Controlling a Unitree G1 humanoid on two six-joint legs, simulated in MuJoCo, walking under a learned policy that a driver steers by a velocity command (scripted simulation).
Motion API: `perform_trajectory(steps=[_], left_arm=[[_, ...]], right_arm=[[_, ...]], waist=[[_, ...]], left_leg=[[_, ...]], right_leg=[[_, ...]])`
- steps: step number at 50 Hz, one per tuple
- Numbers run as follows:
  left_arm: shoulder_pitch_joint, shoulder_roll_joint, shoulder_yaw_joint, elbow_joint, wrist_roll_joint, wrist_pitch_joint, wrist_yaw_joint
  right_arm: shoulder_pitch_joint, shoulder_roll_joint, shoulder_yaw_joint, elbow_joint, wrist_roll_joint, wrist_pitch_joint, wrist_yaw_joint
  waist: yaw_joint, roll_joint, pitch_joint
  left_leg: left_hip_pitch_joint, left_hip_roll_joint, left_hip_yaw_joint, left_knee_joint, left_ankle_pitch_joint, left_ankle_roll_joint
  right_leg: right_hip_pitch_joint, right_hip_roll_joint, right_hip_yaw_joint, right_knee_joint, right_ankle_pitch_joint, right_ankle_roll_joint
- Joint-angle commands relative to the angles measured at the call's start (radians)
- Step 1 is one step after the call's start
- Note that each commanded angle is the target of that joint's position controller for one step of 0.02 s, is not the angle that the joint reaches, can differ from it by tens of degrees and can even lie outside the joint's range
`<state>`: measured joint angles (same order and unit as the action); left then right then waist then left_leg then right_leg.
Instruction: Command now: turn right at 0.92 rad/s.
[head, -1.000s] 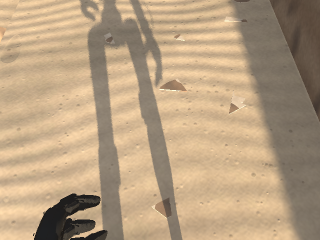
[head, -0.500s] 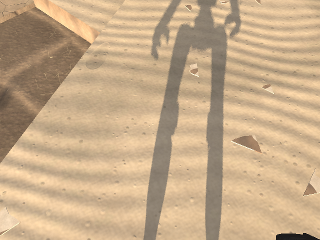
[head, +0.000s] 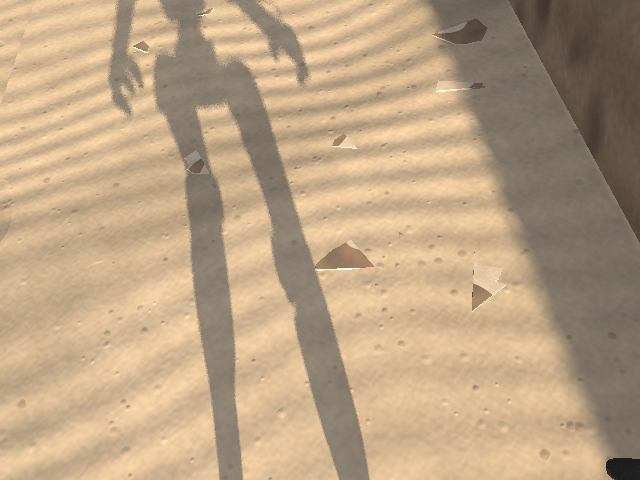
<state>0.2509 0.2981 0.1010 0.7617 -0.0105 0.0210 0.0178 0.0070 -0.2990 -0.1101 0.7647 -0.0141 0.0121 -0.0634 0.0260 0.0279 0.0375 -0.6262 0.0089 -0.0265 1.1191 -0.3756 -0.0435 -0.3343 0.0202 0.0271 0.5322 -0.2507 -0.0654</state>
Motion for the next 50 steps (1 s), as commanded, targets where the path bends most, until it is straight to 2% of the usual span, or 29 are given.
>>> perform_trajectory(steps=[1, 3, 5, 7, 10, 12, 15, 16, 17, 18, 19, 20, 21, 22, 23, 25, 28, 31, 32, 33, 34, 35, 36, 38, 39, 42, 45, 48, 50], left_arm=[[-0.080, 0.156, 0.035, -0.118, -0.007, -0.016, 0.028], [-0.051, 0.170, 0.040, -0.127, -0.012, -0.011, 0.036], [-0.065, 0.157, 0.032, -0.140, -0.008, -0.007, 0.039], [-0.065, 0.127, 0.016, -0.139, 0.007, -0.008, 0.034], [-0.086, 0.050, -0.028, -0.119, 0.041, -0.016, 0.012], [-0.098, 0.074, -0.030, -0.104, 0.049, -0.021, -0.003], [-0.083, 0.160, -0.006, -0.091, 0.023, -0.011, 0.010], [-0.066, 0.167, -0.001, -0.092, 0.019, -0.010, 0.019], [-0.033, 0.157, 0.003, -0.103, 0.031, -0.015, 0.027], [-0.054, 0.133, 0.002, -0.122, 0.043, -0.020, 0.032], [-0.110, 0.116, 0.002, -0.139, 0.042, -0.021, 0.034], [-0.159, 0.087, 0.000, -0.158, 0.033, -0.021, 0.034], [-0.203, 0.064, -0.004, -0.180, 0.027, -0.020, 0.030], [-0.208, 0.059, -0.004, -0.194, 0.018, -0.020, 0.023], [-0.191, 0.053, -0.003, -0.191, 0.009, -0.023, 0.016], [-0.192, 0.045, -0.004, -0.189, 0.008, -0.029, 0.014], [-0.154, 0.018, -0.007, -0.176, -0.001, -0.042, -0.004], [-0.030, 0.053, 0.015, -0.139, -0.005, -0.045, -0.016], [0.009, 0.110, 0.034, -0.131, 0.002, -0.039, -0.008], [-0.035, 0.206, 0.049, -0.160, 0.032, -0.024, 0.003], [-0.076, 0.186, 0.039, -0.188, 0.078, -0.035, -0.003], [-0.142, 0.130, 0.023, -0.212, 0.073, -0.043, 0.004], [-0.191, 0.095, 0.013, -0.218, 0.054, -0.047, 0.012], [-0.201, 0.084, 0.005, -0.223, 0.031, -0.047, 0.033], [-0.174, 0.085, 0.004, -0.218, 0.034, -0.046, 0.040], [-0.075, 0.108, 0.012, -0.191, 0.042, -0.035, 0.048], [-0.053, 0.148, 0.028, -0.179, 0.036, -0.025, 0.041], [-0.051, 0.176, 0.035, -0.165, 0.018, -0.022, 0.013], [-0.067, 0.168, 0.028, -0.154, 0.000, -0.025, -0.006]], right_arm=[[-0.034, -0.069, -0.019, -0.068, 0.000, -0.028, 0.001], [-0.048, -0.049, -0.009, -0.077, 0.006, -0.033, 0.006], [-0.015, -0.052, -0.002, -0.057, 0.007, -0.030, 0.016], [-0.012, -0.049, 0.007, -0.050, 0.009, -0.026, 0.028], [0.024, -0.035, 0.023, -0.030, 0.012, -0.027, 0.051], [0.028, -0.062, 0.020, -0.032, 0.021, -0.029, 0.063], [0.026, -0.124, 0.010, -0.060, 0.030, -0.039, 0.073], [0.037, -0.147, 0.005, -0.067, 0.029, -0.041, 0.075], [0.041, -0.196, -0.007, -0.073, 0.025, -0.044, 0.075], [0.070, -0.198, -0.015, -0.061, 0.038, -0.042, 0.076], [0.113, -0.189, -0.018, -0.060, 0.043, -0.040, 0.074], [0.150, -0.190, -0.021, -0.059, 0.035, -0.035, 0.066], [0.223, -0.194, -0.021, -0.052, 0.022, -0.037, 0.062], [0.253, -0.202, -0.024, -0.052, 0.014, -0.046, 0.057], [0.218, -0.211, -0.029, -0.064, 0.022, -0.050, 0.050], [0.128, -0.190, -0.032, -0.098, 0.053, -0.028, 0.034], [0.093, -0.192, -0.044, -0.137, 0.049, 0.023, 0.023], [0.056, -0.178, -0.041, -0.170, 0.063, 0.035, 0.026], [0.084, -0.133, -0.028, -0.175, 0.059, 0.035, 0.026], [0.150, -0.053, -0.010, -0.184, 0.049, 0.028, 0.032], [0.160, -0.137, -0.031, -0.194, 0.033, 0.009, 0.037], [0.163, -0.202, -0.052, -0.174, 0.036, 0.008, 0.040], [0.183, -0.209, -0.057, -0.148, 0.037, 0.017, 0.038], [0.196, -0.162, -0.047, -0.137, 0.037, 0.032, 0.041], [0.175, -0.147, -0.039, -0.153, 0.040, 0.034, 0.046], [0.080, -0.105, -0.015, -0.210, 0.045, 0.032, 0.058], [0.053, -0.089, -0.004, -0.236, 0.040, 0.031, 0.075], [0.042, -0.055, 0.015, -0.247, 0.025, 0.029, 0.075], [0.060, -0.053, 0.018, -0.231, 0.023, 0.026, 0.069]], waist=[[-0.040, -0.117, -0.164], [-0.029, -0.127, -0.160], [-0.021, -0.154, -0.173], [0.001, -0.174, -0.167], [0.002, -0.170, -0.155], [0.006, -0.173, -0.111], [-0.003, -0.151, -0.054], [0.001, -0.119, -0.069], [0.037, -0.028, -0.101], [0.039, 0.069, -0.133], [0.006, 0.125, -0.145], [-0.023, 0.195, -0.146], [-0.070, 0.235, -0.151], [-0.081, 0.195, -0.177], [-0.050, 0.132, -0.184], [-0.022, 0.100, -0.169], [-0.021, 0.138, -0.193], [0.030, 0.145, -0.196], [0.023, 0.071, -0.196], [-0.040, -0.252, -0.178], [-0.053, -0.280, -0.131], [-0.074, -0.183, -0.083], [-0.086, -0.126, -0.051], [-0.072, -0.123, -0.036], [-0.054, -0.125, -0.035], [0.011, -0.139, -0.052], [0.027, -0.142, -0.084], [0.021, -0.132, -0.111], [0.007, -0.163, -0.124]], left_leg=[[-0.109, -0.017, -0.080, -0.026, 0.101, -0.003], [-0.108, -0.040, -0.094, -0.128, 0.116, -0.015], [-0.075, -0.019, -0.073, -0.210, 0.155, -0.029], [-0.001, 0.012, -0.052, -0.265, 0.167, -0.037], [0.186, 0.056, -0.027, -0.372, 0.139, -0.022], [0.252, 0.040, 0.012, -0.428, 0.109, -0.002], [0.235, 0.011, 0.038, -0.591, 0.217, 0.043], [0.252, 0.029, -0.004, -0.605, 0.367, 0.065], [0.290, 0.069, -0.084, -0.559, 0.621, 0.098], [0.303, 0.099, -0.169, -0.574, 0.668, 0.154], [0.339, 0.150, -0.285, -0.630, 0.669, 0.217], [0.414, 0.219, -0.426, -0.684, 0.668, 0.293], [0.518, 0.283, -0.555, -0.743, 0.675, 0.360], [0.588, 0.302, -0.591, -0.751, 0.652, 0.374], [0.591, 0.271, -0.537, -0.727, 0.633, 0.338], [0.554, 0.183, -0.439, -0.725, 0.545, 0.251], [0.454, 0.120, -0.425, -0.724, 0.484, 0.217], [0.325, 0.069, -0.439, -0.692, 0.293, 0.162], [0.180, 0.010, -0.392, -0.597, 0.067, 0.106], [-0.041, -0.147, -0.195, -0.322, -0.218, 0.048], [-0.084, -0.061, -0.183, -0.114, -0.236, 0.019], [-0.066, -0.016, -0.156, -0.007, -0.158, 0.006], [-0.060, 0.003, -0.129, 0.036, -0.081, -0.009], [-0.093, 0.027, -0.089, 0.139, 0.028, -0.039], [-0.098, 0.038, -0.059, 0.148, 0.056, -0.052], [-0.151, 0.071, -0.016, 0.036, 0.078, -0.086], [-0.125, 0.096, 0.004, -0.074, 0.060, -0.090], [0.050, 0.052, 0.026, -0.227, -0.025, -0.059], [0.158, 0.012, 0.046, -0.361, -0.040, -0.031]], right_leg=[[0.218, -0.211, 0.330, -0.176, 0.309, -0.131], [0.240, -0.193, 0.352, -0.164, 0.298, -0.131], [0.257, -0.195, 0.308, -0.152, 0.266, -0.122], [0.222, -0.199, 0.286, -0.153, 0.264, -0.126], [0.131, -0.202, 0.238, -0.151, 0.309, -0.140], [0.099, -0.210, 0.229, -0.147, 0.308, -0.145], [0.172, -0.210, 0.226, -0.086, 0.361, -0.118], [0.199, -0.193, 0.213, -0.049, 0.327, -0.093], [0.185, -0.127, 0.161, 0.016, 0.250, -0.059], [0.159, -0.042, 0.064, 0.089, 0.196, -0.011], [0.093, 0.019, -0.004, 0.185, 0.108, 0.036], [-0.027, 0.081, -0.021, 0.275, -0.057, 0.066], [-0.176, 0.116, 0.014, 0.409, -0.363, 0.077], [-0.257, 0.096, 0.079, 0.560, -0.463, 0.082], [-0.277, 0.066, 0.111, 0.590, -0.411, 0.084], [-0.251, 0.040, 0.094, 0.382, -0.297, 0.100], [-0.071, 0.083, 0.050, 0.161, -0.170, 0.120], [0.160, 0.078, 0.025, -0.146, 0.041, 0.102], [0.301, -0.057, 0.130, -0.209, 0.053, 0.056], [0.357, -0.330, 0.458, -0.270, 0.047, -0.079], [0.224, -0.462, 0.588, -0.306, 0.084, -0.180], [0.170, -0.413, 0.469, -0.297, 0.087, -0.176], [0.143, -0.329, 0.333, -0.280, 0.071, -0.130], [0.158, -0.260, 0.172, -0.260, 0.173, -0.103], [0.161, -0.248, 0.116, -0.261, 0.231, -0.112], [0.281, -0.275, 0.055, -0.254, 0.328, -0.151], [0.352, -0.323, 0.008, -0.239, 0.397, -0.169], [0.285, -0.319, -0.011, -0.216, 0.481, -0.188], [0.267, -0.308, -0.010, -0.189, 0.502, -0.184]])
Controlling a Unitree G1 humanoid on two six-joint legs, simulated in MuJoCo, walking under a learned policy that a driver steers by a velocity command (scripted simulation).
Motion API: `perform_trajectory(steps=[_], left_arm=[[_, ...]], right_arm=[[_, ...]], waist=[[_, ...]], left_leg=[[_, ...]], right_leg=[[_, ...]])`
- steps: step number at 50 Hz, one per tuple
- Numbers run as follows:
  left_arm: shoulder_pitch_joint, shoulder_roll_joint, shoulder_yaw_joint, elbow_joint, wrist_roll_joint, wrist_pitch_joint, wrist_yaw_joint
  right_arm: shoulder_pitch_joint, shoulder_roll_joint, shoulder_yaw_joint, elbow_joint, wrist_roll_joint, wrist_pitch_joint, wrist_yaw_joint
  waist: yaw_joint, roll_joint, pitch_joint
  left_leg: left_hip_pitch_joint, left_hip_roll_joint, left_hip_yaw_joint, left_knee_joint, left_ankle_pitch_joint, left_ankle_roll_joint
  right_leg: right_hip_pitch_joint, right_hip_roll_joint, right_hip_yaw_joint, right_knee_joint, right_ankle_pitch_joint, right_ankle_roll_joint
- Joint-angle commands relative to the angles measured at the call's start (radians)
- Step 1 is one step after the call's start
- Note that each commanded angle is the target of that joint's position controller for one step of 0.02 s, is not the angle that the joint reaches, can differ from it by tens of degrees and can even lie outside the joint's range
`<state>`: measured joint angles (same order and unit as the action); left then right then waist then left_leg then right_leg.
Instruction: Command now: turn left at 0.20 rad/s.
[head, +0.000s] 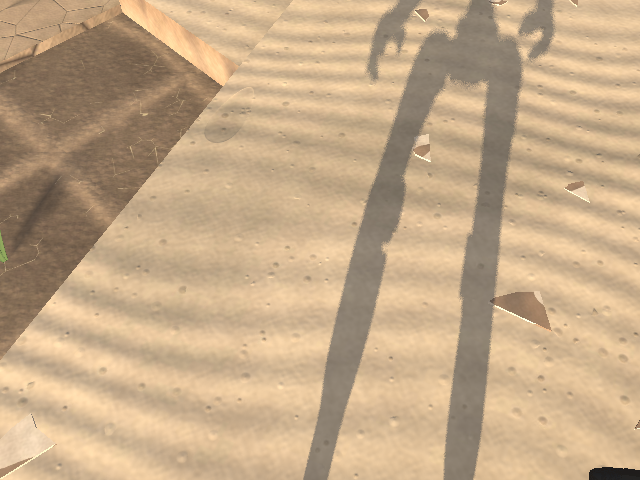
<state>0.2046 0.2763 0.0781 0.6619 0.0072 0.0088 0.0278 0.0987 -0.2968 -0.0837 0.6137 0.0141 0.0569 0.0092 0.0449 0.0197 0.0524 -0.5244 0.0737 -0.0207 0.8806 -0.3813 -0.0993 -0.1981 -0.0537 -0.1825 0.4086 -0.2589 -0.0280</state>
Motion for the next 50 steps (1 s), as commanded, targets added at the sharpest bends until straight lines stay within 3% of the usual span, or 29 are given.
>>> perform_trajectory(steps=[1, 3, 4, 5, 6, 7, 8, 9, 11, 14, 17, 22, 23, 24, 25, 26, 27, 28, 29, 30, 31, 33, 35, 37, 39, 42, 43, 46, 50], left_arm=[[-0.027, 0.165, 0.039, -0.043, -0.027, -0.018, -0.024], [-0.027, 0.098, 0.006, -0.010, -0.045, -0.032, -0.040], [0.019, 0.087, -0.003, -0.001, -0.026, -0.045, -0.047], [0.027, 0.051, -0.020, -0.021, 0.018, -0.056, -0.059], [0.051, 0.064, -0.014, -0.023, -0.004, -0.050, -0.057], [0.006, 0.159, 0.011, -0.035, -0.029, -0.040, -0.048], [-0.007, 0.194, 0.034, -0.031, -0.044, -0.024, -0.037], [0.023, 0.185, 0.042, -0.013, -0.044, -0.002, -0.025], [0.070, 0.148, 0.043, -0.008, -0.035, 0.039, -0.006], [0.037, 0.098, 0.035, -0.052, -0.030, 0.057, -0.003], [-0.015, 0.065, 0.020, -0.104, -0.023, 0.054, -0.032], [0.040, 0.107, 0.046, -0.129, -0.032, 0.073, -0.055], [0.078, 0.121, 0.058, -0.118, -0.030, 0.073, -0.047], [0.145, 0.194, 0.089, -0.105, -0.024, 0.065, -0.030], [0.171, 0.346, 0.121, -0.133, -0.019, 0.053, -0.014], [0.183, 0.337, 0.106, -0.153, 0.018, 0.013, -0.035], [0.153, 0.300, 0.093, -0.149, 0.014, -0.013, -0.043], [0.115, 0.271, 0.085, -0.140, -0.007, -0.022, -0.034], [0.057, 0.238, 0.073, -0.148, -0.027, -0.016, -0.021], [-0.003, 0.217, 0.062, -0.164, -0.034, -0.005, -0.008], [-0.031, 0.211, 0.056, -0.181, -0.026, 0.002, 0.001], [0.024, 0.203, 0.053, -0.174, -0.034, -0.002, 0.009], [0.053, 0.222, 0.055, -0.169, -0.037, -0.012, 0.009], [0.066, 0.232, 0.055, -0.162, -0.033, -0.019, 0.011], [0.068, 0.204, 0.040, -0.151, -0.025, -0.029, 0.011], [0.104, 0.190, 0.024, -0.133, -0.020, -0.047, -0.008], [0.136, 0.214, 0.027, -0.113, 0.035, -0.038, -0.049], [0.110, 0.196, 0.017, -0.115, 0.030, -0.041, -0.072], [0.034, 0.208, 0.016, -0.105, 0.033, -0.056, -0.042]], right_arm=[[-0.018, -0.045, -0.005, -0.066, -0.008, -0.020, -0.006], [0.063, -0.043, -0.004, -0.020, -0.017, -0.026, -0.011], [0.103, -0.120, -0.019, -0.018, -0.025, -0.028, -0.024], [0.144, -0.205, -0.033, -0.035, -0.050, -0.024, -0.040], [0.080, -0.184, -0.032, -0.024, -0.050, -0.020, -0.044], [0.066, -0.177, -0.038, -0.032, -0.046, -0.027, -0.038], [0.049, -0.168, -0.039, -0.023, -0.041, -0.034, -0.040], [0.013, -0.154, -0.035, -0.027, -0.034, -0.042, -0.043], [-0.064, -0.109, -0.025, -0.026, -0.026, -0.052, -0.046], [-0.087, -0.074, -0.021, -0.018, -0.033, -0.056, -0.056], [-0.074, -0.113, -0.037, -0.003, -0.028, -0.055, -0.055], [-0.078, -0.158, -0.058, 0.015, 0.013, -0.058, -0.025], [-0.060, -0.139, -0.056, 0.029, 0.020, -0.056, -0.020], [-0.004, -0.104, -0.051, 0.049, 0.011, -0.054, -0.012], [-0.053, -0.043, -0.031, -0.015, -0.040, -0.058, -0.014], [-0.138, -0.068, -0.031, -0.053, -0.036, -0.064, -0.024], [-0.175, -0.101, -0.038, -0.055, -0.012, -0.068, -0.029], [-0.169, -0.096, -0.037, -0.050, -0.009, -0.075, -0.036], [-0.144, -0.108, -0.041, -0.031, -0.020, -0.077, -0.044], [-0.122, -0.125, -0.048, -0.025, -0.027, -0.076, -0.046], [-0.106, -0.121, -0.048, -0.012, -0.028, -0.075, -0.042], [-0.054, -0.102, -0.041, 0.014, -0.018, -0.086, -0.018], [-0.090, -0.098, -0.037, 0.005, -0.007, -0.102, -0.004], [-0.115, -0.098, -0.035, 0.004, -0.002, -0.124, 0.006], [-0.080, -0.089, -0.026, 0.034, -0.004, -0.141, 0.016], [-0.103, -0.073, -0.007, 0.029, -0.001, -0.154, 0.021], [-0.080, -0.069, 0.006, 0.051, -0.090, -0.098, 0.035], [-0.085, -0.105, 0.005, 0.031, -0.048, -0.069, 0.057], [0.038, -0.109, 0.011, 0.048, -0.029, -0.081, 0.066]], waist=[[-0.025, -0.166, -0.147], [-0.083, -0.147, -0.157], [-0.067, -0.097, -0.212], [-0.053, 0.102, -0.274], [-0.048, 0.221, -0.293], [-0.087, 0.195, -0.253], [-0.089, 0.189, -0.199], [-0.068, 0.165, -0.166], [-0.020, 0.151, -0.105], [-0.021, 0.143, -0.090], [-0.043, 0.132, -0.111], [-0.006, 0.117, -0.130], [0.012, 0.080, -0.133], [0.028, -0.086, -0.137], [0.009, -0.426, -0.112], [0.055, -0.337, -0.259], [0.052, -0.214, -0.230], [0.020, -0.162, -0.179], [-0.013, -0.102, -0.156], [-0.046, -0.103, -0.146], [-0.059, -0.111, -0.154], [-0.050, -0.092, -0.203], [-0.033, -0.140, -0.141], [-0.025, -0.164, -0.102], [-0.015, -0.190, -0.113], [0.029, -0.206, -0.080], [0.044, -0.238, -0.069], [0.034, -0.222, -0.020], [-0.054, -0.136, 0.006]], left_leg=[[0.126, -0.061, 0.037, -0.236, 0.002, 0.042], [0.417, -0.069, 0.036, -0.609, 0.321, 0.090], [0.607, 0.028, -0.058, -0.553, 0.562, 0.108], [0.783, 0.255, -0.228, -0.405, 1.049, 0.200], [0.691, 0.341, -0.241, -0.401, 0.995, 0.370], [0.610, 0.318, -0.233, -0.448, 0.863, 0.412], [0.570, 0.290, -0.192, -0.475, 0.796, 0.396], [0.504, 0.271, -0.137, -0.500, 0.719, 0.365], [0.374, 0.250, -0.044, -0.546, 0.618, 0.328], [0.352, 0.242, 0.047, -0.572, 0.477, 0.305], [0.376, 0.264, 0.097, -0.544, 0.480, 0.296], [0.387, 0.307, 0.145, -0.426, 0.466, 0.223], [0.344, 0.272, 0.184, -0.338, 0.397, 0.179], [0.228, 0.177, 0.253, -0.120, 0.263, 0.108], [-0.151, 0.005, 0.271, 0.252, -0.294, 0.004], [-0.226, -0.077, 0.008, 0.428, -0.376, 0.006], [-0.262, -0.057, -0.048, 0.465, -0.300, 0.030], [-0.273, -0.044, -0.070, 0.429, -0.203, 0.056], [-0.266, -0.025, -0.087, 0.376, -0.116, 0.064], [-0.213, -0.026, -0.090, 0.328, -0.050, 0.065], [-0.166, -0.047, -0.079, 0.315, 0.001, 0.061], [-0.133, -0.064, -0.074, 0.190, 0.099, 0.060], [-0.146, -0.090, -0.075, 0.054, 0.106, 0.048], [-0.131, -0.106, -0.082, -0.056, 0.113, 0.041], [-0.105, -0.079, -0.046, -0.128, 0.190, 0.033], [-0.054, -0.049, -0.005, -0.183, 0.225, 0.045], [-0.047, -0.054, 0.058, -0.181, 0.197, 0.041], [-0.013, -0.040, 0.079, -0.228, 0.159, 0.078], [0.158, -0.042, 0.092, -0.302, 0.117, 0.181]], right_leg=[[0.126, -0.222, 0.207, -0.042, 0.503, -0.209], [0.024, -0.170, 0.189, 0.018, 0.463, -0.123], [-0.072, -0.126, 0.177, 0.055, 0.311, -0.044], [-0.264, -0.056, 0.132, 0.206, -0.149, 0.035], [-0.324, -0.023, 0.149, 0.341, -0.412, 0.082], [-0.358, -0.016, 0.155, 0.513, -0.425, 0.100], [-0.424, -0.012, 0.166, 0.669, -0.416, 0.107], [-0.433, -0.022, 0.195, 0.739, -0.374, 0.111], [-0.401, -0.023, 0.194, 0.791, -0.264, 0.128], [-0.396, -0.048, 0.168, 0.700, -0.133, 0.131], [-0.322, -0.064, 0.139, 0.510, -0.104, 0.099], [-0.168, -0.015, 0.060, 0.283, -0.057, 0.021], [-0.079, 0.018, 0.056, 0.194, 0.016, -0.009], [0.069, 0.003, 0.165, 0.077, 0.302, -0.066], [0.256, -0.242, 0.601, 0.029, 0.743, -0.225], [0.236, -0.343, 0.815, -0.047, 0.618, -0.377], [0.234, -0.311, 0.731, -0.069, 0.492, -0.351], [0.203, -0.262, 0.669, -0.065, 0.392, -0.294], [0.168, -0.224, 0.620, -0.059, 0.339, -0.246], [0.106, -0.191, 0.577, -0.060, 0.329, -0.217], [0.068, -0.164, 0.552, -0.062, 0.348, -0.204], [0.080, -0.121, 0.572, -0.130, -0.132, -0.200], [0.054, -0.126, 0.654, -0.197, -0.370, -0.210], [0.040, -0.116, 0.670, -0.201, -0.375, -0.209], [0.065, -0.119, 0.596, -0.175, -0.285, -0.191], [0.024, -0.139, 0.570, -0.178, -0.291, -0.189], [0.010, -0.091, 0.550, -0.224, -0.360, -0.164], [-0.001, -0.130, 0.523, -0.240, -0.363, -0.150], [-0.034, -0.184, 0.420, -0.229, -0.325, -0.131]])
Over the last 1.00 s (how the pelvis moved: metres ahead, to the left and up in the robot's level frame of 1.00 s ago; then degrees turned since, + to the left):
0.06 0.00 0.00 29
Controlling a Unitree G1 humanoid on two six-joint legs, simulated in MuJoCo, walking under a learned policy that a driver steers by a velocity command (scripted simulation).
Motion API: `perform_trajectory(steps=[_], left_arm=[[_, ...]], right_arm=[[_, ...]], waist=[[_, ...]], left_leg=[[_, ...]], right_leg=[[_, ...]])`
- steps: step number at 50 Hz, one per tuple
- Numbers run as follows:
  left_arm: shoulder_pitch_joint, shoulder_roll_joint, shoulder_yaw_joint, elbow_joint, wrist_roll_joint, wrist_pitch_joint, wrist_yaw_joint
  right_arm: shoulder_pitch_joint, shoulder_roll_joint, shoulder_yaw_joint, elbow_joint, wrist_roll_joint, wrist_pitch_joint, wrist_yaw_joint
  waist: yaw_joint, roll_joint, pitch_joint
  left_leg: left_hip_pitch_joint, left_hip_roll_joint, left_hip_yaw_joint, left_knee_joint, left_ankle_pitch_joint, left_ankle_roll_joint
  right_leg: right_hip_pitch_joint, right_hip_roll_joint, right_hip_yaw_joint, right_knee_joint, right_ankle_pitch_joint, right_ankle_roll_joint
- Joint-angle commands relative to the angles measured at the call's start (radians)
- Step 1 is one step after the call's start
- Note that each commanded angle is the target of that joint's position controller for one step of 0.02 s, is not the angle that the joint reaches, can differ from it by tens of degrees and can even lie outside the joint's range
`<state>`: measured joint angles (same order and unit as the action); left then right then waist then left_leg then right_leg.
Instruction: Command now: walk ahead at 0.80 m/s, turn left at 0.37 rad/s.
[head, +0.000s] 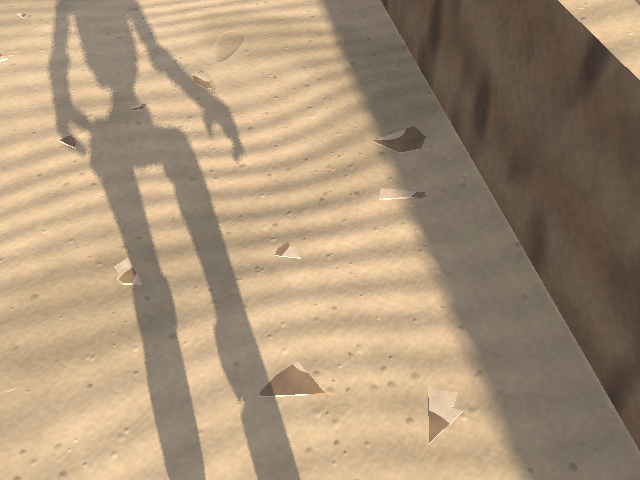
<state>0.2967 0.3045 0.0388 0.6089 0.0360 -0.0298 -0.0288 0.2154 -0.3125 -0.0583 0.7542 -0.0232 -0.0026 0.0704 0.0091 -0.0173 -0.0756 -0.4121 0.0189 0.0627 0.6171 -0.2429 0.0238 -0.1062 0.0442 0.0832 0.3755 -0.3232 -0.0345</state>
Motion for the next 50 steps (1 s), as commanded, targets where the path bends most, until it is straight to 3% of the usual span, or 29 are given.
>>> perform_trajectory(steps=[1, 2, 3, 4, 5, 7, 12, 19, 21, 22, 23, 24, 25, 26, 27, 29, 32, 35, 37, 39, 42, 43, 44, 45, 46, 47, 48, 49, 50], left_arm=[[-0.073, 0.165, 0.049, -0.048, 0.009, -0.019, 0.020], [-0.086, 0.129, 0.037, -0.049, 0.024, -0.023, 0.027], [-0.144, 0.069, 0.011, -0.089, 0.034, -0.034, 0.033], [-0.134, 0.035, -0.002, -0.152, 0.015, -0.049, 0.019], [-0.141, 0.092, 0.004, -0.120, 0.025, -0.055, 0.018], [-0.178, 0.123, 0.009, -0.089, 0.032, -0.064, 0.005], [-0.251, 0.082, -0.018, -0.091, 0.033, -0.020, -0.015], [-0.494, 0.055, -0.049, -0.166, 0.005, -0.037, -0.018], [-0.386, 0.086, -0.038, -0.139, 0.000, -0.042, -0.002], [-0.247, 0.138, -0.016, -0.098, -0.003, -0.043, 0.014], [-0.026, 0.181, 0.009, -0.039, -0.016, -0.044, 0.036], [0.204, 0.239, 0.041, 0.014, -0.002, -0.044, 0.063], [0.267, 0.303, 0.060, 0.034, 0.048, -0.050, 0.072], [0.156, 0.286, 0.061, 0.016, 0.032, -0.041, 0.061], [0.034, 0.187, 0.047, 0.006, 0.024, -0.037, 0.057], [0.012, 0.099, 0.028, 0.044, 0.026, -0.040, 0.052], [0.085, 0.033, 0.004, 0.146, 0.007, -0.079, 0.030], [0.093, 0.071, 0.011, 0.187, -0.011, -0.101, 0.024], [0.055, 0.092, 0.017, 0.187, -0.021, -0.099, 0.018], [0.098, 0.150, 0.031, 0.203, -0.033, -0.103, 0.010], [0.141, 0.239, 0.049, 0.233, -0.033, -0.097, 0.005], [0.143, 0.254, 0.053, 0.243, -0.031, -0.087, 0.010], [0.141, 0.243, 0.049, 0.246, -0.032, -0.083, 0.013], [0.155, 0.105, 0.020, 0.224, -0.016, -0.081, 0.013], [0.229, 0.026, 0.004, 0.170, -0.065, -0.076, 0.015], [0.157, 0.095, 0.020, 0.172, -0.058, -0.061, 0.019], [0.103, 0.094, 0.021, 0.174, -0.047, -0.053, 0.014], [0.075, 0.074, 0.019, 0.195, -0.038, -0.045, 0.009], [0.107, 0.049, 0.017, 0.199, -0.029, -0.031, -0.002]], right_arm=[[0.013, -0.099, -0.018, -0.059, 0.005, -0.026, -0.001], [0.199, -0.137, -0.035, 0.009, -0.003, -0.037, -0.012], [0.373, -0.225, -0.052, 0.037, -0.014, -0.047, -0.025], [0.310, -0.288, -0.062, 0.004, -0.002, -0.044, -0.021], [0.211, -0.225, -0.055, -0.025, -0.004, -0.043, -0.017], [0.216, -0.182, -0.048, -0.024, 0.005, -0.050, -0.028], [0.286, -0.136, -0.033, 0.027, 0.024, -0.070, -0.051], [0.353, -0.151, -0.041, 0.092, 0.028, -0.067, -0.073], [0.270, -0.183, -0.047, 0.082, 0.033, -0.072, -0.077], [0.254, -0.215, -0.054, 0.080, 0.031, -0.078, -0.074], [0.195, -0.252, -0.063, 0.068, 0.025, -0.087, -0.066], [0.150, -0.201, -0.051, 0.052, 0.015, -0.104, -0.064], [0.220, -0.007, -0.008, 0.014, 0.042, -0.106, -0.067], [0.209, -0.068, 0.001, -0.021, 0.049, -0.092, -0.064], [0.136, -0.117, -0.009, -0.005, 0.025, -0.075, -0.062], [0.068, -0.107, -0.009, 0.000, -0.004, -0.048, -0.036], [0.009, -0.009, 0.025, -0.050, -0.026, -0.032, -0.006], [-0.138, -0.028, 0.041, -0.131, -0.035, -0.032, 0.004], [-0.226, -0.048, 0.059, -0.166, -0.035, -0.045, 0.024], [-0.269, -0.032, 0.072, -0.166, -0.023, -0.057, 0.038], [-0.189, -0.104, 0.043, -0.135, -0.026, -0.061, 0.003], [-0.023, -0.131, 0.026, -0.084, -0.033, -0.064, -0.017], [0.147, -0.176, 0.003, -0.036, -0.045, -0.065, -0.039], [0.299, -0.271, -0.025, -0.011, -0.066, -0.072, -0.064], [0.280, -0.319, -0.034, -0.035, -0.066, -0.070, -0.071], [0.179, -0.248, -0.029, -0.036, -0.044, -0.065, -0.071], [0.096, -0.159, -0.010, -0.041, -0.035, -0.071, -0.069], [0.085, -0.104, 0.002, -0.027, -0.038, -0.081, -0.061], [0.051, -0.099, 0.002, -0.021, -0.027, -0.082, -0.068]], waist=[[-0.063, -0.044, 0.120], [-0.135, 0.080, 0.071], [-0.198, 0.284, 0.044], [-0.122, 0.471, 0.082], [-0.086, 0.226, 0.102], [-0.082, 0.035, 0.087], [-0.071, 0.066, 0.168], [-0.134, 0.123, 0.172], [-0.054, 0.119, 0.110], [0.008, 0.115, 0.008], [0.132, 0.113, -0.092], [0.230, 0.071, -0.206], [0.159, -0.234, -0.328], [0.105, -0.307, -0.329], [0.081, -0.182, -0.140], [0.056, -0.022, 0.026], [0.004, -0.075, 0.121], [-0.031, -0.066, 0.207], [-0.051, -0.037, 0.229], [-0.032, -0.019, 0.217], [-0.080, -0.020, 0.107], [-0.163, -0.028, 0.006], [-0.247, -0.038, -0.082], [-0.249, 0.149, -0.200], [-0.163, 0.323, -0.330], [-0.130, 0.191, -0.182], [-0.098, 0.120, -0.041], [-0.074, 0.071, 0.054], [-0.027, 0.117, 0.040]], left_leg=[[0.160, -0.020, 0.026, -0.080, -0.049, 0.079], [0.345, -0.036, -0.040, -0.119, -0.157, 0.094], [0.472, 0.151, -0.393, -0.265, -0.420, 0.134], [0.586, 0.247, -0.944, -0.513, -0.587, 0.220], [0.593, 0.287, -0.923, -0.476, -0.601, 0.253], [0.514, 0.204, -0.673, -0.410, -0.382, 0.228], [0.400, 0.084, -0.500, -0.482, -0.026, 0.225], [0.400, 0.068, -0.477, -0.432, 0.591, 0.205], [0.356, 0.057, -0.442, -0.337, 0.864, 0.156], [0.317, 0.050, -0.438, -0.186, 1.010, 0.128], [0.229, 0.027, -0.436, 0.040, 0.982, 0.107], [0.089, -0.027, -0.402, 0.312, 0.774, 0.104], [-0.172, -0.149, -0.300, 0.673, -0.144, 0.096], [-0.269, -0.127, -0.234, 0.786, -0.191, 0.102], [-0.309, -0.049, -0.209, 0.772, -0.080, 0.102], [-0.288, 0.021, -0.170, 0.720, -0.026, 0.089], [-0.278, 0.044, -0.212, 0.637, -0.045, 0.077], [-0.391, 0.043, -0.222, 0.467, 0.009, 0.051], [-0.234, 0.065, -0.088, 0.192, 0.160, 0.033], [0.035, 0.015, -0.010, 0.094, 0.261, 0.034], [0.180, -0.045, -0.002, 0.025, 0.145, 0.049], [0.371, -0.076, -0.005, -0.003, 0.089, 0.054], [0.607, -0.020, -0.049, -0.011, 0.053, 0.054], [0.790, 0.247, -0.341, -0.057, -0.301, 0.051], [0.810, 0.459, -0.831, -0.303, -0.543, 0.085], [0.682, 0.414, -0.795, -0.370, -0.545, 0.091], [0.553, 0.372, -0.613, -0.348, -0.394, 0.097], [0.435, 0.313, -0.452, -0.337, -0.103, 0.072], [0.398, 0.287, -0.369, -0.371, -0.105, 0.074]], right_leg=[[-0.160, -0.254, 0.088, -0.103, -0.180, -0.112], [-0.231, -0.176, -0.027, 0.187, 0.050, -0.090], [-0.428, -0.091, -0.137, 0.591, 0.138, -0.042], [-0.784, 0.080, -0.076, 0.746, -0.161, 0.006], [-0.862, -0.011, 0.010, 0.845, -0.067, 0.000], [-0.784, -0.085, 0.000, 0.807, 0.060, 0.017], [-0.733, -0.096, -0.070, 0.629, 0.136, 0.076], [-0.558, -0.021, -0.129, 0.262, 0.305, 0.063], [-0.297, 0.021, -0.124, 0.175, 0.287, 0.031], [-0.074, 0.046, -0.119, 0.199, 0.228, 0.016], [0.179, 0.010, -0.091, 0.192, 0.193, 0.003], [0.429, -0.124, 0.024, 0.227, -0.037, -0.015], [0.633, -0.446, 0.474, 0.091, -0.458, -0.082], [0.525, -0.501, 0.825, -0.106, -0.591, -0.114], [0.360, -0.446, 0.671, -0.115, -0.587, -0.113], [0.141, -0.384, 0.393, -0.123, -0.265, -0.103], [-0.024, -0.318, 0.239, -0.192, -0.095, -0.121], [-0.055, -0.303, 0.139, -0.280, 0.009, -0.150], [-0.163, -0.222, 0.014, -0.343, 0.135, -0.132], [-0.265, -0.232, -0.009, -0.409, 0.338, -0.136], [-0.055, -0.246, -0.044, -0.179, 0.869, -0.118], [-0.062, -0.223, -0.061, 0.059, 0.953, -0.100], [-0.199, -0.174, -0.066, 0.333, 0.803, -0.084], [-0.387, -0.082, -0.066, 0.738, 0.155, -0.078], [-0.555, -0.006, 0.011, 1.012, -0.144, -0.079], [-0.641, -0.063, 0.019, 1.050, -0.028, -0.084], [-0.661, -0.108, 0.001, 0.996, 0.054, -0.079], [-0.616, -0.143, 0.008, 0.952, 0.079, -0.072], [-0.594, -0.151, -0.007, 0.932, 0.084, -0.059]])
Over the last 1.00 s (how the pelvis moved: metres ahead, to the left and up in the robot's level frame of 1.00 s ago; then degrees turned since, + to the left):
0.13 -0.04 0.00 -33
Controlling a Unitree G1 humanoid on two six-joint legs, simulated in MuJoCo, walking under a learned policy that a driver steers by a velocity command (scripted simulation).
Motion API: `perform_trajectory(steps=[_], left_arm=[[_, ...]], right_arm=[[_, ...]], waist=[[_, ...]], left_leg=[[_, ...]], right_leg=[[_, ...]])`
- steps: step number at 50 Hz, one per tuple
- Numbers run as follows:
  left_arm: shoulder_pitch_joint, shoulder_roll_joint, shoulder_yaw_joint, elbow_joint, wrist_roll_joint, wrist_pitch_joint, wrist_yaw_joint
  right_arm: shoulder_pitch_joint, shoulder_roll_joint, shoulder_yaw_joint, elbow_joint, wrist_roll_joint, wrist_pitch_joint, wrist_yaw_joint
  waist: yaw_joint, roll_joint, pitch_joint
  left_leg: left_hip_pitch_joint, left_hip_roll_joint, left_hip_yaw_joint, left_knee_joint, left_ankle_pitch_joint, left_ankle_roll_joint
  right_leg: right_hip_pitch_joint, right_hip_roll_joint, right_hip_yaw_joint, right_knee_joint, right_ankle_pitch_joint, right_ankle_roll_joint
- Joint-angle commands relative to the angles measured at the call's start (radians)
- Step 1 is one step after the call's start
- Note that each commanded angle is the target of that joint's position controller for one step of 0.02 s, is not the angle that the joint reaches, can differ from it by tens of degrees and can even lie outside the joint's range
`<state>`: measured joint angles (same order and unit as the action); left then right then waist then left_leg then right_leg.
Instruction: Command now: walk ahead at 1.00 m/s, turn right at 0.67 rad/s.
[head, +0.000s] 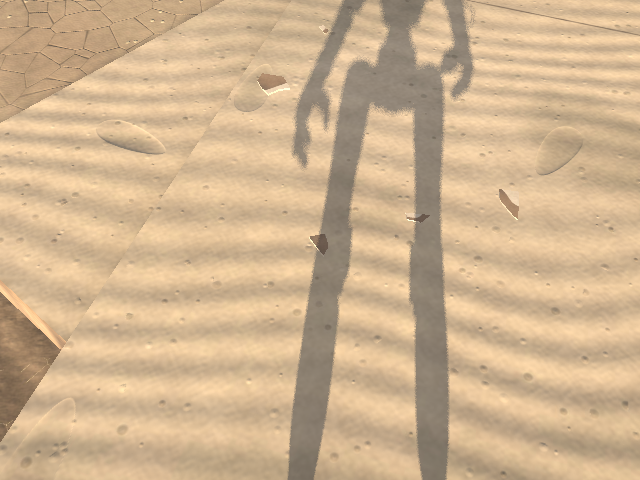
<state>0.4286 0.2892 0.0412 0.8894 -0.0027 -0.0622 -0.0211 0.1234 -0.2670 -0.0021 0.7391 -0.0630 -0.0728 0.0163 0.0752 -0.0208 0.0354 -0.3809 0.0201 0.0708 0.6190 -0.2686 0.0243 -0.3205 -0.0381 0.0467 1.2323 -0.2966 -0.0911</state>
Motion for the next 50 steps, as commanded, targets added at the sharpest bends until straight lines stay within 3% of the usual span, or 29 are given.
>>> perform_trajectory(steps=[1, 3, 6, 9, 11, 13, 15, 16, 17, 18, 19, 20, 21, 23, 25, 27, 29, 31, 34, 36, 37, 38, 39, 40, 41, 42, 44, 46, 50], left_arm=[[-0.019, 0.051, 0.013, -0.080, 0.022, 0.021, -0.019], [-0.114, 0.026, 0.012, -0.115, 0.022, 0.049, -0.031], [-0.262, 0.001, -0.002, -0.179, 0.026, 0.056, -0.050], [-0.355, 0.000, -0.021, -0.232, 0.019, 0.050, -0.069], [-0.417, 0.024, -0.024, -0.245, 0.025, 0.048, -0.077], [-0.325, 0.070, -0.013, -0.215, 0.021, 0.048, -0.072], [0.015, 0.151, 0.026, -0.122, 0.019, 0.049, -0.052], [0.188, 0.198, 0.057, -0.062, 0.015, 0.049, -0.027], [0.103, 0.255, 0.084, -0.059, -0.008, 0.063, -0.002], [0.012, 0.381, 0.103, -0.113, 0.029, 0.076, -0.002], [0.008, 0.343, 0.108, -0.147, 0.025, 0.076, 0.007], [-0.014, 0.269, 0.093, -0.130, 0.024, 0.068, 0.018], [-0.045, 0.227, 0.081, -0.113, 0.022, 0.054, 0.021], [-0.096, 0.188, 0.061, -0.119, 0.016, 0.020, 0.028], [-0.099, 0.179, 0.056, -0.122, 0.007, -0.005, 0.021], [-0.091, 0.188, 0.062, -0.125, 0.008, -0.017, 0.018], [-0.068, 0.194, 0.071, -0.121, 0.004, -0.019, 0.009], [-0.013, 0.176, 0.067, -0.094, -0.012, -0.028, 0.003], [0.033, 0.191, 0.063, -0.059, 0.003, -0.040, 0.011], [0.024, 0.246, 0.073, -0.049, 0.030, -0.035, 0.023], [-0.022, 0.252, 0.074, -0.051, 0.050, -0.024, 0.028], [-0.080, 0.213, 0.064, -0.065, 0.064, -0.020, 0.033], [0.041, 0.051, 0.023, -0.117, 0.020, -0.027, 0.020], [0.005, 0.081, 0.007, -0.124, 0.037, -0.048, 0.015], [-0.111, 0.110, 0.007, -0.149, 0.040, -0.050, 0.017], [-0.198, 0.128, 0.002, -0.167, 0.054, -0.055, 0.013], [-0.260, 0.100, -0.011, -0.220, 0.080, -0.042, 0.003], [-0.259, 0.072, -0.030, -0.242, 0.092, -0.022, -0.007], [-0.480, 0.052, -0.064, -0.340, 0.059, -0.023, -0.027]], right_arm=[[0.148, -0.130, -0.052, 0.007, 0.024, -0.021, -0.015], [0.176, -0.084, -0.043, 0.047, 0.043, -0.044, -0.006], [0.188, -0.056, -0.036, 0.078, 0.045, -0.061, -0.006], [0.192, -0.102, -0.044, 0.089, 0.040, -0.066, -0.015], [0.222, -0.137, -0.049, 0.102, 0.041, -0.062, -0.027], [0.247, -0.207, -0.065, 0.094, 0.035, -0.041, -0.048], [0.164, -0.270, -0.085, 0.057, 0.025, -0.004, -0.058], [0.138, -0.264, -0.087, 0.047, 0.019, 0.009, -0.048], [0.110, -0.145, -0.061, 0.031, 0.015, 0.002, -0.022], [0.219, -0.108, -0.040, -0.095, 0.034, -0.022, -0.018], [0.150, -0.149, -0.032, -0.110, 0.024, -0.051, -0.022], [0.107, -0.168, -0.030, -0.105, 0.024, -0.064, -0.021], [0.078, -0.159, -0.027, -0.106, 0.016, -0.061, -0.023], [0.096, -0.140, -0.017, -0.096, -0.016, -0.016, -0.023], [0.053, -0.116, -0.009, -0.121, -0.018, 0.016, -0.016], [-0.086, -0.083, 0.008, -0.183, -0.004, 0.017, -0.003], [-0.163, -0.055, 0.020, -0.214, 0.020, 0.013, 0.005], [-0.168, -0.050, 0.022, -0.206, 0.029, 0.005, 0.010], [-0.177, -0.096, 0.001, -0.200, 0.027, -0.002, 0.002], [-0.002, -0.169, -0.036, -0.150, 0.035, -0.005, -0.012], [0.197, -0.200, -0.056, -0.089, 0.044, -0.002, -0.024], [0.423, -0.243, -0.078, -0.028, 0.041, 0.003, -0.039], [0.460, -0.346, -0.107, -0.010, 0.007, 0.001, -0.036], [0.393, -0.270, -0.100, -0.003, 0.035, 0.015, -0.010], [0.269, -0.222, -0.096, -0.025, 0.039, 0.012, 0.000], [0.259, -0.179, -0.090, -0.012, 0.046, 0.010, 0.008], [0.302, -0.119, -0.069, 0.046, 0.045, 0.005, 0.002], [0.327, -0.138, -0.073, 0.071, 0.056, -0.006, -0.004], [0.314, -0.171, -0.093, 0.058, 0.057, -0.012, -0.006]], waist=[[-0.071, 0.151, -0.057], [-0.061, 0.112, 0.014], [-0.053, 0.101, 0.068], [-0.035, 0.078, 0.097], [-0.040, 0.045, 0.103], [0.019, 0.096, 0.013], [0.198, 0.129, -0.159], [0.252, 0.071, -0.222], [0.165, -0.172, -0.107], [0.010, -0.295, -0.261], [0.059, -0.088, -0.296], [0.019, 0.049, -0.126], [-0.038, 0.123, -0.038], [-0.111, 0.140, 0.025], [-0.123, 0.122, 0.049], [-0.088, 0.089, 0.084], [-0.040, 0.045, 0.065], [0.001, 0.020, 0.024], [0.024, -0.004, -0.002], [-0.072, -0.060, -0.109], [-0.185, -0.071, -0.188], [-0.301, -0.050, -0.260], [-0.189, 0.304, -0.364], [-0.171, 0.286, -0.323], [-0.142, 0.140, -0.151], [-0.145, 0.016, -0.101], [-0.090, 0.010, -0.010], [-0.058, 0.063, 0.016], [-0.092, 0.074, 0.091]], left_leg=[[0.306, 0.283, -0.326, -0.401, -0.047, 0.080], [0.288, 0.264, -0.198, -0.441, 0.100, 0.065], [0.273, 0.194, 0.024, -0.487, 0.344, 0.037], [0.283, 0.176, 0.164, -0.503, 0.567, 0.012], [0.336, 0.167, 0.220, -0.480, 0.862, -0.005], [0.435, 0.194, 0.220, -0.306, 1.268, -0.019], [0.373, 0.233, 0.181, 0.128, 1.386, -0.004], [0.229, 0.193, 0.167, 0.472, 1.093, 0.005], [-0.070, -0.018, 0.151, 0.873, 0.006, -0.019], [-0.443, -0.095, -0.033, 1.135, -0.245, -0.064], [-0.529, -0.041, -0.172, 1.087, -0.171, -0.046], [-0.520, 0.009, -0.180, 0.960, -0.108, -0.038], [-0.448, 0.051, -0.175, 0.844, -0.089, -0.044], [-0.307, 0.091, -0.172, 0.718, -0.105, -0.076], [-0.233, 0.115, -0.136, 0.550, -0.113, -0.104], [-0.178, 0.108, -0.092, 0.344, 0.054, -0.115], [-0.098, 0.071, -0.071, 0.147, 0.274, -0.102], [-0.035, 0.048, -0.033, 0.017, 0.443, -0.060], [-0.037, 0.007, -0.004, -0.102, 0.412, 0.012], [0.074, -0.061, 0.008, -0.090, 0.212, 0.057], [0.233, -0.073, 0.023, -0.102, 0.140, 0.078], [0.480, 0.006, -0.057, -0.042, 0.014, 0.110], [0.767, 0.282, -0.629, -0.120, -0.249, 0.283], [0.767, 0.298, -1.019, -0.357, -0.352, 0.310], [0.628, 0.272, -0.861, -0.369, -0.334, 0.304], [0.506, 0.232, -0.746, -0.363, -0.223, 0.283], [0.314, 0.134, -0.603, -0.387, -0.093, 0.246], [0.241, 0.095, -0.557, -0.421, -0.055, 0.259], [0.023, 0.038, -0.465, -0.527, 0.061, 0.244]], right_leg=[[-0.354, -0.088, 0.023, 0.072, 0.055, 0.010], [-0.419, -0.110, 0.012, 0.054, 0.079, 0.016], [-0.457, -0.096, -0.051, -0.061, 0.228, 0.012], [-0.386, -0.070, -0.130, -0.302, 0.338, -0.025], [-0.279, 0.004, -0.229, -0.447, 0.377, -0.059], [-0.130, 0.090, -0.272, -0.481, 0.314, -0.086], [0.227, 0.135, -0.214, -0.476, 0.198, -0.138], [0.457, 0.139, -0.137, -0.541, 0.128, -0.168], [0.513, 0.051, 0.042, -0.604, 0.100, -0.202], [0.768, -0.167, 0.620, -0.752, 0.111, -0.419], [0.759, -0.226, 0.805, -0.946, -0.119, -0.429], [0.574, -0.210, 0.764, -1.013, -0.157, -0.369], [0.402, -0.168, 0.669, -1.016, -0.075, -0.324], [0.158, -0.078, 0.501, -1.015, 0.106, -0.292], [0.006, -0.012, 0.401, -1.044, 0.151, -0.281], [-0.084, 0.042, 0.343, -1.071, 0.215, -0.254], [-0.070, 0.078, 0.313, -1.058, 0.329, -0.200], [0.036, 0.048, 0.274, -1.069, 0.483, -0.165], [0.295, -0.014, 0.232, -1.013, 0.777, -0.117], [0.445, -0.057, 0.194, -0.781, 1.132, -0.078], [0.424, -0.048, 0.148, -0.559, 1.184, -0.061], [0.235, -0.011, 0.105, -0.241, 1.015, -0.048], [-0.168, 0.166, 0.037, 0.223, 0.180, 0.024], [-0.387, 0.184, 0.062, 0.257, -0.116, 0.012], [-0.458, 0.083, 0.086, 0.222, -0.005, 0.007], [-0.416, 0.049, 0.073, 0.147, 0.034, 0.012], [-0.359, 0.011, 0.062, 0.010, 0.014, 0.041], [-0.352, -0.014, 0.040, -0.102, -0.033, 0.074], [-0.227, -0.014, -0.037, -0.476, 0.171, 0.131]])
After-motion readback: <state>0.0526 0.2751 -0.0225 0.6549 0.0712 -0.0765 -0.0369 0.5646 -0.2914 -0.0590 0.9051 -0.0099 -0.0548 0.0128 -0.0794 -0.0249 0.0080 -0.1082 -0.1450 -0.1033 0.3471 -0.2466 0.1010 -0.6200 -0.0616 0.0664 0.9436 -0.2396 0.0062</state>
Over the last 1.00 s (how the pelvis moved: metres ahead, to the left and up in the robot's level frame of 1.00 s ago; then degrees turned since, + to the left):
0.74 0.34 -0.02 24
